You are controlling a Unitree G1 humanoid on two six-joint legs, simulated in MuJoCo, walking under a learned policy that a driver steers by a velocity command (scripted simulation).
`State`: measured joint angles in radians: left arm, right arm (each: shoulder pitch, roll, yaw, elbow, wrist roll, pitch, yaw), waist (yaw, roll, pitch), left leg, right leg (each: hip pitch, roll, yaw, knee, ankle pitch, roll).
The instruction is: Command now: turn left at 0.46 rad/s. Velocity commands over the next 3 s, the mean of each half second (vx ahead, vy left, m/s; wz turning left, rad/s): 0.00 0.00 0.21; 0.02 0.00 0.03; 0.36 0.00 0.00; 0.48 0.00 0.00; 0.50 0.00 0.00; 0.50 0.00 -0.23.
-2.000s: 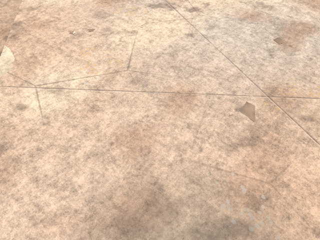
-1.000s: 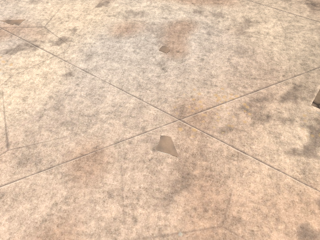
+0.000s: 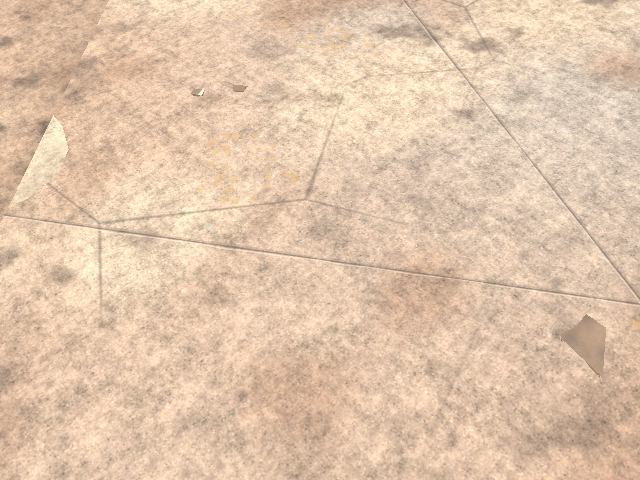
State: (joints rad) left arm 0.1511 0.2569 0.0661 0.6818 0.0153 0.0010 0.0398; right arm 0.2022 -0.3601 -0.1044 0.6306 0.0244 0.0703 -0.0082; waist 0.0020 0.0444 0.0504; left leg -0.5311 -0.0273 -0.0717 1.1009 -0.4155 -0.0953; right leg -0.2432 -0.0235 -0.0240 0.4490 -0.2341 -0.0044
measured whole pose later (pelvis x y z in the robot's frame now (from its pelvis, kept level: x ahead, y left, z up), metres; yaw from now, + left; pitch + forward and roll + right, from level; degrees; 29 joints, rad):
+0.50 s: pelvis +0.00 +0.04 -0.01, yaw +5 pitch +0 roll +1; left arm 0.20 0.29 0.05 0.77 0.01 0.02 0.02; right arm 0.13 -0.22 -0.02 0.69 -0.01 0.01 0.00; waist 0.02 -0.03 0.02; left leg -0.24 -0.06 -0.01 0.51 -0.26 0.04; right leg -0.23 -0.06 0.02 0.53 -0.27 0.06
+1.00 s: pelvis +0.01 +0.03 -0.01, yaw +5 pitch -1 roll +0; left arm 0.24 0.24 0.02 0.88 0.00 -0.01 0.03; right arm 0.22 -0.24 -0.04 0.87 0.01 0.01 -0.03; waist 0.00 0.00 0.01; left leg -0.24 -0.02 -0.03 0.59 -0.36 0.02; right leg -0.21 -0.02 0.01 0.58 -0.37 0.00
